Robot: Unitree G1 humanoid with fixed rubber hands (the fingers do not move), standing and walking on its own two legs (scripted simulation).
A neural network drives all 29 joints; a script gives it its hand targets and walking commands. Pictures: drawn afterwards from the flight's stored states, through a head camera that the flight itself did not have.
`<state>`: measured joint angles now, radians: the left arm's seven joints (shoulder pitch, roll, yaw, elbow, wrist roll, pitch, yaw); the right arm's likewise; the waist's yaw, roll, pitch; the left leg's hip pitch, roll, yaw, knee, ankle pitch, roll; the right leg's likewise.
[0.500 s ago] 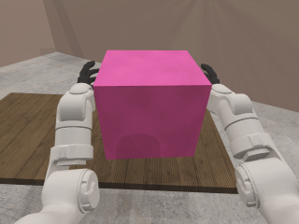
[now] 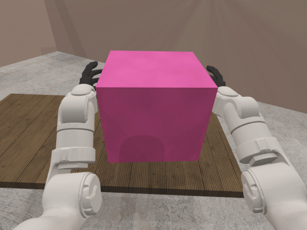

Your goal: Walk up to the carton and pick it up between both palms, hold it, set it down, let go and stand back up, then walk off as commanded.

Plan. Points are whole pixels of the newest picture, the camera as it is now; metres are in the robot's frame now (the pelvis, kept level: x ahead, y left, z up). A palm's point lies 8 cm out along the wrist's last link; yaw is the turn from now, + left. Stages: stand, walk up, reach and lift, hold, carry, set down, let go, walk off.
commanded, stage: hold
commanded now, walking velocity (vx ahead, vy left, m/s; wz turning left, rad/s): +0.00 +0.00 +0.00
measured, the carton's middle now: (153, 103) +0.39 +0.01 +0.22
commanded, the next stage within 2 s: none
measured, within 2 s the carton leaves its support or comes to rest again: neither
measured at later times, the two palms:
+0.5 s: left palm (88, 90) +0.37 +0.17 +0.26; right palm (218, 92) +0.38 -0.15 +0.26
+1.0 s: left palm (88, 90) +0.38 +0.17 +0.26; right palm (218, 94) +0.38 -0.15 +0.25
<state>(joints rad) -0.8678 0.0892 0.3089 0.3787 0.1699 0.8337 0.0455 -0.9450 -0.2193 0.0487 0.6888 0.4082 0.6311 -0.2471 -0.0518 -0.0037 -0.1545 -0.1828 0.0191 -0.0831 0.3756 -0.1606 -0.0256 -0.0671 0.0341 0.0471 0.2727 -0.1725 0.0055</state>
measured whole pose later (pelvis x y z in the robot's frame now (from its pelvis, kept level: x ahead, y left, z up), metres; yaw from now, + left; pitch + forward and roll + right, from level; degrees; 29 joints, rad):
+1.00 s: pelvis +0.00 +0.00 +0.00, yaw +0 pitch -2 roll -1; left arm -0.86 0.09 0.30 0.39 0.16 0.83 0.05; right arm -0.94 -0.22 0.05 0.69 0.41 0.63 -0.25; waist -0.06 0.00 -0.16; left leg -0.17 0.02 -0.09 0.38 -0.17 -0.03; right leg -0.05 0.04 0.04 0.27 -0.17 0.00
